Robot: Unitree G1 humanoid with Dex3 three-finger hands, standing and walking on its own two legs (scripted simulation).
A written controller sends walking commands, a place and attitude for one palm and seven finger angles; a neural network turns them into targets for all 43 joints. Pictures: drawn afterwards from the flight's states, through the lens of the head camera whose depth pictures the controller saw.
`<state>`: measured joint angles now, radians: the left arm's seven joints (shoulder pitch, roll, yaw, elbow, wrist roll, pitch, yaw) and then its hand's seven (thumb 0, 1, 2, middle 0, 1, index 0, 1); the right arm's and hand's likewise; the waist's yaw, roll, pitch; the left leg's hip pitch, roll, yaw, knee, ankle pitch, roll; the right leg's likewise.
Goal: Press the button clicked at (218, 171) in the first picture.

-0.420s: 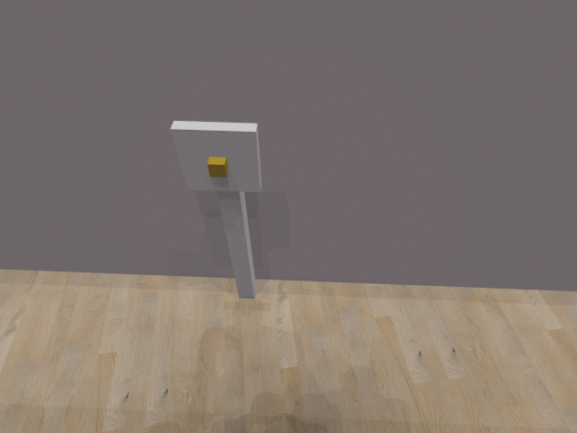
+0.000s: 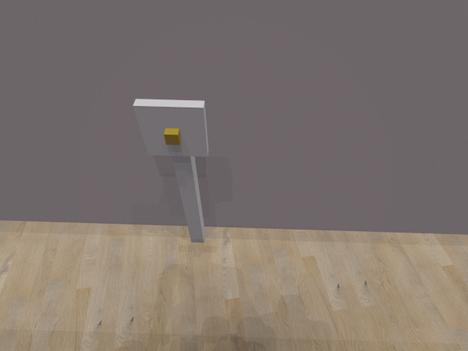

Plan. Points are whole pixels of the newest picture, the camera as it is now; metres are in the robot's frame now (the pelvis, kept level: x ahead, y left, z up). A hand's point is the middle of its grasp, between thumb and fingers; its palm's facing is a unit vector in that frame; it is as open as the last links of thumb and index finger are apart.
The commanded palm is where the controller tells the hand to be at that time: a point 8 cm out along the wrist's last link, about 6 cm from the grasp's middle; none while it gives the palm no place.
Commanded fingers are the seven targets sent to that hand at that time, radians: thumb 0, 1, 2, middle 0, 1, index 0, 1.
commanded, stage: look at it before walking up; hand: left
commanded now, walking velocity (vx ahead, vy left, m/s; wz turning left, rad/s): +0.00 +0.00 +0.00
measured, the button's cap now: (172, 135) +0.64 +0.20 -0.05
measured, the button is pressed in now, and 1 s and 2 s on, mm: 0 0 0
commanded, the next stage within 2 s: take the last steps up to it in 0.42 s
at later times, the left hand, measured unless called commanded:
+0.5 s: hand out of the picture -0.01 +0.18 -0.18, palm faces +0.03 -0.98 -0.21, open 7.4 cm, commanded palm none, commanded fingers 0.00 0.90 0.90 -0.20 -0.30 -0.20 -0.30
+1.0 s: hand out of the picture +0.02 +0.17 -0.19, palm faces +0.00 -0.98 -0.18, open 7.4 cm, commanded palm none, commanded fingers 0.00 0.90 0.90 -0.20 -0.30 -0.20 -0.30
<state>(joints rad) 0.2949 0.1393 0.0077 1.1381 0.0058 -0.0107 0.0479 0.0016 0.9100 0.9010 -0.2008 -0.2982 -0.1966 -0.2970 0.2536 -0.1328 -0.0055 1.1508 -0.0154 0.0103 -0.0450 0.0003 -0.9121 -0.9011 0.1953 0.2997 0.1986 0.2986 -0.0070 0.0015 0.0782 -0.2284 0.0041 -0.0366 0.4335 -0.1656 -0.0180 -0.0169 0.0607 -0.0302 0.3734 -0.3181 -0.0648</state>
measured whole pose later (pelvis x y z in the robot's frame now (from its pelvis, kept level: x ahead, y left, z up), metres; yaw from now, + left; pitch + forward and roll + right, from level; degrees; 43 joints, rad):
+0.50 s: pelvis +0.00 +0.00 +0.00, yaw +0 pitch -2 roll +0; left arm 0.28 0.15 0.01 1.14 0.01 -0.01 0.04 0.00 0.91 0.90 -0.20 -0.30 -0.20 -0.30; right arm 0.23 -0.15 0.00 1.15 -0.02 0.00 -0.04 0.00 -0.91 -0.90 0.20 0.30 0.20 0.30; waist -0.01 0.00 0.08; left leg -0.22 -0.01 -0.03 0.41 -0.16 -0.01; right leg -0.01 0.05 -0.03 0.36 -0.31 -0.06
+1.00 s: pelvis +0.05 +0.00 -0.01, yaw -2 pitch -1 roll +2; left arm 0.31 0.13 0.03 1.15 0.02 0.00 0.03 0.00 0.91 0.90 -0.20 -0.30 -0.20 -0.30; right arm 0.33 -0.09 -0.02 1.15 -0.03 -0.03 -0.05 0.00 -0.91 -0.90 0.20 0.30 0.20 0.30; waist -0.02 -0.02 0.09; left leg -0.22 -0.02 0.01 0.55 -0.31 0.01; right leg -0.21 0.01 -0.04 0.78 -0.54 -0.06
